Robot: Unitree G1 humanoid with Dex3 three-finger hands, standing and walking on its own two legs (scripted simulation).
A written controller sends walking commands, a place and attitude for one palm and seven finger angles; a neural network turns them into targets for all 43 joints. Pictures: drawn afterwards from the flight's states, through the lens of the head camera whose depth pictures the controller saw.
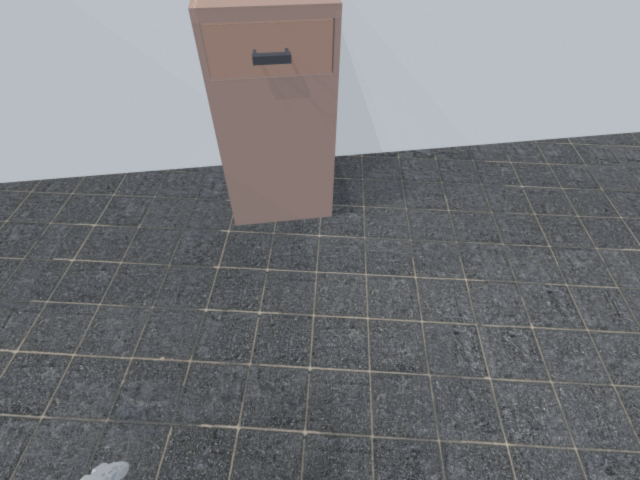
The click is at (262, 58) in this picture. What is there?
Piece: drawer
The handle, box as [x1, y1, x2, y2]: [252, 48, 291, 64]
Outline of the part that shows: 290,52 287,48 285,48 284,52 256,53 255,49 252,53 253,64 291,63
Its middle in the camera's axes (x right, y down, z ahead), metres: -0.15 -0.56 +1.17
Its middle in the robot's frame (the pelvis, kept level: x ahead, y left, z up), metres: +1.24 +0.22 -0.02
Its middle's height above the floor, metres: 0.75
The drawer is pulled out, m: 0.00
